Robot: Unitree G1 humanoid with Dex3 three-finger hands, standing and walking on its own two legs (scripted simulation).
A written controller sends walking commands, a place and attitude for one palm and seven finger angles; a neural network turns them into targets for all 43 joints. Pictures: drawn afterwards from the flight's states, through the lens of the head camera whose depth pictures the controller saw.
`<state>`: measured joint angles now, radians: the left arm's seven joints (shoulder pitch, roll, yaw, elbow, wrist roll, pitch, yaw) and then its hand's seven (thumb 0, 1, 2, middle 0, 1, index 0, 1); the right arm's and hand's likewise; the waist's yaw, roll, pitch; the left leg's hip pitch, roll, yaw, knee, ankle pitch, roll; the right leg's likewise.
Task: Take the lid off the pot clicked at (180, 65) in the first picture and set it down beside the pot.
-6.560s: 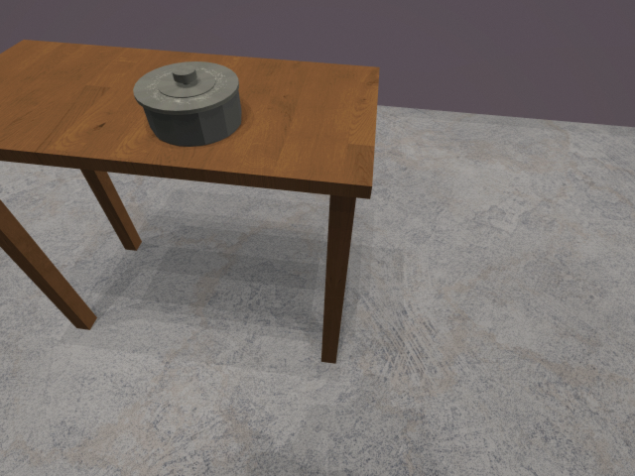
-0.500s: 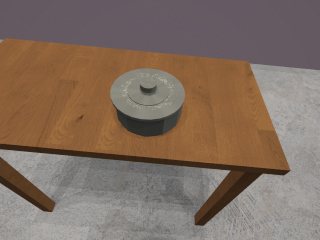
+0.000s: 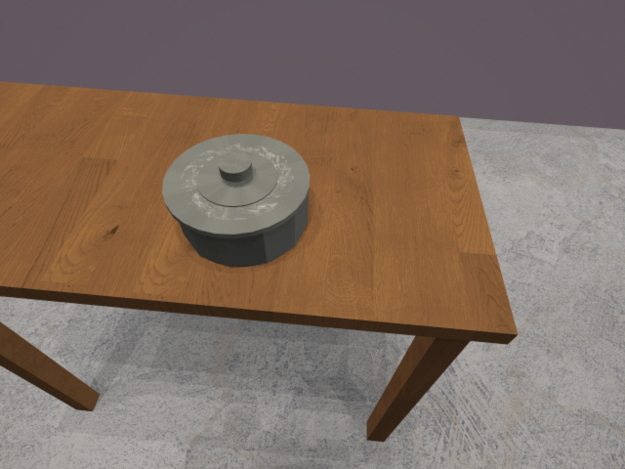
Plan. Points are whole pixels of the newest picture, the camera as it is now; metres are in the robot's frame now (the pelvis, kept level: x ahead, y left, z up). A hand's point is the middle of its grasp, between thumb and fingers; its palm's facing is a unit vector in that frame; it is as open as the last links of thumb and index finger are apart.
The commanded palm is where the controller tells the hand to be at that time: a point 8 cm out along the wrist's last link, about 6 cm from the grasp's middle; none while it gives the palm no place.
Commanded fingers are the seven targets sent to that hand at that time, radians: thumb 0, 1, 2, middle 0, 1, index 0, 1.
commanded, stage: come to a stop and stand still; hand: left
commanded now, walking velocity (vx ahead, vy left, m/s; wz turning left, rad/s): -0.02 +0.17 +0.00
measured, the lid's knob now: (235, 166) +0.45 +0.14 +0.14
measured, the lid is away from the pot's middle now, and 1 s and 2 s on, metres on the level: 0.00 0.00 0.00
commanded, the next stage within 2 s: look again from close up in 1.08 s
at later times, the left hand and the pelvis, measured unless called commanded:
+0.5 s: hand out of the picture -0.01 +0.23 -0.18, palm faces +0.05 -0.99 -0.14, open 7.4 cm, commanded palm none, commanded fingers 0.00 0.90 0.90 -0.20 -0.30 -0.20 -0.30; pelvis +0.00 +0.07 +0.00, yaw +0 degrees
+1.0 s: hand out of the picture +0.01 +0.24 -0.19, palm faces +0.04 -0.99 -0.13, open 7.3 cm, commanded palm none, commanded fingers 0.00 0.90 0.90 -0.20 -0.30 -0.20 -0.30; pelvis +0.03 +0.10 +0.00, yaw -1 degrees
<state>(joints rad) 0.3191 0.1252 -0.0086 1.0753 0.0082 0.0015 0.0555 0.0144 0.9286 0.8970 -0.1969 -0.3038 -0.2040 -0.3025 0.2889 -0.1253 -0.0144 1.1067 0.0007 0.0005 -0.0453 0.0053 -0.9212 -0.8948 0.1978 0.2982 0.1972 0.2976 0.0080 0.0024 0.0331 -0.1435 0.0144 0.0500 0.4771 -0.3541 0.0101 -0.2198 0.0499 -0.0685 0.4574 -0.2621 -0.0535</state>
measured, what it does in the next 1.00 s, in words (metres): shifts its weight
